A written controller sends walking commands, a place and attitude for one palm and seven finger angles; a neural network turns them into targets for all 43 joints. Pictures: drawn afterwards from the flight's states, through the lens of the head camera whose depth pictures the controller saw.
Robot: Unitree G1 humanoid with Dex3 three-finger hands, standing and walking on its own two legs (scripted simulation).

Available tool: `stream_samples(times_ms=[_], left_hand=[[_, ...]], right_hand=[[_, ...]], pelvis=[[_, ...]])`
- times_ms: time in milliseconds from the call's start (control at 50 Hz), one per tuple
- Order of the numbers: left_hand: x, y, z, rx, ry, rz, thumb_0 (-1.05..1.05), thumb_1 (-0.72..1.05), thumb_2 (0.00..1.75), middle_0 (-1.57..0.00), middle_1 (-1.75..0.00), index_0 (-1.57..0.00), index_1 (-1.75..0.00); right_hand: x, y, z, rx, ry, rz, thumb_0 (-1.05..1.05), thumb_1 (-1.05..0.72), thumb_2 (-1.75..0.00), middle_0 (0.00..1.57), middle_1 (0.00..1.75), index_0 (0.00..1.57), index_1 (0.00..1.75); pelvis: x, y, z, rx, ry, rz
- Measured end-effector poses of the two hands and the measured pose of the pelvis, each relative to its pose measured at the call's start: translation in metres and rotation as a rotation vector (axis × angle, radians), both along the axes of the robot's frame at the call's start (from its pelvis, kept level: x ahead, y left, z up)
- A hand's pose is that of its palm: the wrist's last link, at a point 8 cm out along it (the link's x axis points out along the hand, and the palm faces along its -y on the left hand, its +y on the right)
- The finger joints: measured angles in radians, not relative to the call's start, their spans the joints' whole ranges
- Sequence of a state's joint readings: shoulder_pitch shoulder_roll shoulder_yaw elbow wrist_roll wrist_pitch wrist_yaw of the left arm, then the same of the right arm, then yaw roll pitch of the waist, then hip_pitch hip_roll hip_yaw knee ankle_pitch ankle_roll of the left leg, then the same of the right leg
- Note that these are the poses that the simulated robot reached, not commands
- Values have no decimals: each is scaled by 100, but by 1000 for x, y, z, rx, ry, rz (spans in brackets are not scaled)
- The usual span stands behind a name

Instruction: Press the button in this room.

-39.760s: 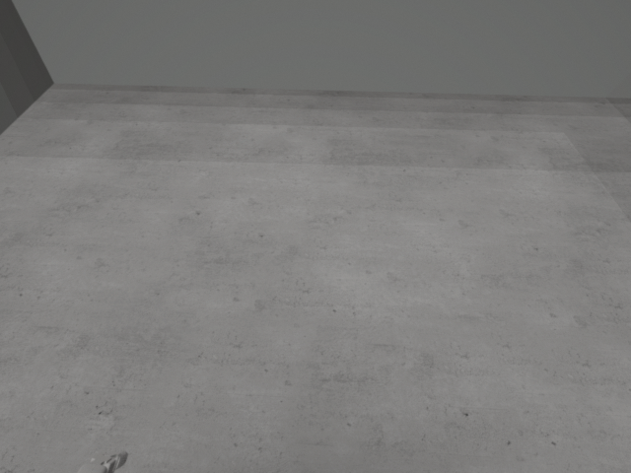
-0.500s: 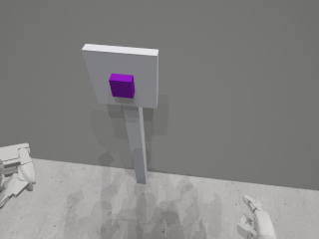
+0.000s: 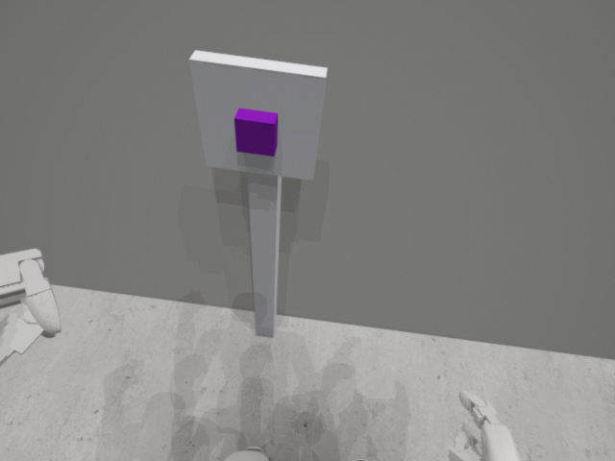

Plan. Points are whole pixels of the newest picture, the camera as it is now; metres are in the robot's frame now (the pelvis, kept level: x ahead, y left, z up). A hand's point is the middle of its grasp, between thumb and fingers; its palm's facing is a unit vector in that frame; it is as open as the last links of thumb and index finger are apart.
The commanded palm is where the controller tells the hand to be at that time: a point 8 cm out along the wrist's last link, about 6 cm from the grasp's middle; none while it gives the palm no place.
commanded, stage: step back with the hand held close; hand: left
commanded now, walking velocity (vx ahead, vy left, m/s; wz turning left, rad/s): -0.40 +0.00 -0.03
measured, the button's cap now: (257, 131) +0.57 +0.11 +0.11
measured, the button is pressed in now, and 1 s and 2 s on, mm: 0 0 0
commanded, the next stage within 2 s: stop stepping back and stand still in 0.32 s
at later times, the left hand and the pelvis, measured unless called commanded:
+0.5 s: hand out of the picture +0.11 +0.23 +0.18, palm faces +0.30 -0.86 -0.42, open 3.1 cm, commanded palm +0.04 +0.27 +0.19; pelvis -0.10 +0.00 +0.00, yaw -3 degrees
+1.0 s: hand out of the picture +0.02 +0.23 +0.18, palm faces +0.29 -0.84 -0.45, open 3.1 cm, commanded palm -0.02 +0.28 +0.19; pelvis -0.17 +0.01 +0.01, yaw -3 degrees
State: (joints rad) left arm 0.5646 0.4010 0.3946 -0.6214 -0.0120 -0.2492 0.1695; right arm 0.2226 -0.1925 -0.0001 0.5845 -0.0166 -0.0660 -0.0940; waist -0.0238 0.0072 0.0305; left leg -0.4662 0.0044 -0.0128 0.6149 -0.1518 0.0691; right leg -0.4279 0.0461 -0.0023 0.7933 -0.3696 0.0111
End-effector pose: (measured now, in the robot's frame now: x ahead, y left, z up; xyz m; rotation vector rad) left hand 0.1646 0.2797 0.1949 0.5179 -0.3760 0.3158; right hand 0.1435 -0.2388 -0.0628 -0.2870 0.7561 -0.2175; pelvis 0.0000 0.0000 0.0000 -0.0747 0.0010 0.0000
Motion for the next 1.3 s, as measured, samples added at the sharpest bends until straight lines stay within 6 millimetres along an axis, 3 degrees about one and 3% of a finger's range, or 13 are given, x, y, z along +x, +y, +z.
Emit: stream_samples(times_ms=[140,260,400,500,580,680,800,920,1000,1140,1220,1260,1300], left_hand=[[-25,-4,8,-12,25,-23,2,89,90,-131,-150,-131,-150],[-48,-26,5,4,56,-111,2,88,90,-131,-150,-131,-150],[-77,-17,8,2,4,-110,1,88,90,-131,-150,-131,-150],[-93,-6,1,-13,30,-78,1,88,90,-131,-150,-131,-150],[-127,-10,-1,5,92,-76,2,89,90,-131,-150,-131,-150],[-158,-3,1,-45,50,-30,2,88,90,-131,-150,-131,-150],[-152,21,-11,-107,3,42,1,88,90,-132,-150,-131,-150],[-164,-3,2,-36,67,-48,2,89,90,-131,-150,-131,-150],[-175,-10,4,8,87,-69,2,88,90,-131,-150,-131,-150],[-178,13,-2,-52,33,33,1,88,90,-131,-150,-131,-150],[-171,19,-7,-63,51,48,1,88,90,-131,-150,-131,-150],[-157,22,-33,-60,168,38,1,89,90,-131,-149,-131,-150],[-143,27,-91,-146,409,65,0,89,90,-130,-148,-130,-149]], right_hand=[[-14,14,9,41,-11,57,1,-91,-90,21,30,20,30],[-25,9,1,60,-26,85,1,-91,-90,21,30,21,30],[-61,-6,8,16,-42,-6,1,-91,-90,21,30,21,30],[-88,-9,16,-3,-68,-2,1,-91,-90,21,30,20,30],[-114,-9,17,18,-78,4,1,-91,-90,20,30,20,30],[-149,-7,13,-11,-12,-28,1,-91,-90,21,30,20,30],[-175,11,5,-1,-11,-33,1,-91,-90,20,30,20,30],[-190,31,9,95,-45,-8,1,-91,-90,21,30,20,30],[-192,26,-2,101,-11,-2,1,-90,-90,21,30,21,30],[-185,7,-6,18,9,-14,1,-91,-90,21,30,21,30],[-173,8,0,17,-22,-23,1,-91,-90,20,30,20,30],[-165,10,-6,45,-20,25,1,-91,-90,20,30,20,30],[-161,10,-18,71,26,49,1,-91,-90,20,30,20,30]], pelvis=[[-18,-5,10,3,61,-21],[-57,-11,5,1,53,-53],[-72,-6,2,12,9,-47],[-104,-4,5,18,11,-47],[-128,-6,4,24,12,-37],[-135,4,8,46,12,-72],[-155,15,6,56,-10,-39],[-164,7,13,60,-4,-53],[-170,6,9,54,-2,-55],[-161,16,4,44,-18,-26],[-158,19,6,69,-28,-35],[-158,20,5,68,-9,-19],[-161,22,3,67,1,-12]])
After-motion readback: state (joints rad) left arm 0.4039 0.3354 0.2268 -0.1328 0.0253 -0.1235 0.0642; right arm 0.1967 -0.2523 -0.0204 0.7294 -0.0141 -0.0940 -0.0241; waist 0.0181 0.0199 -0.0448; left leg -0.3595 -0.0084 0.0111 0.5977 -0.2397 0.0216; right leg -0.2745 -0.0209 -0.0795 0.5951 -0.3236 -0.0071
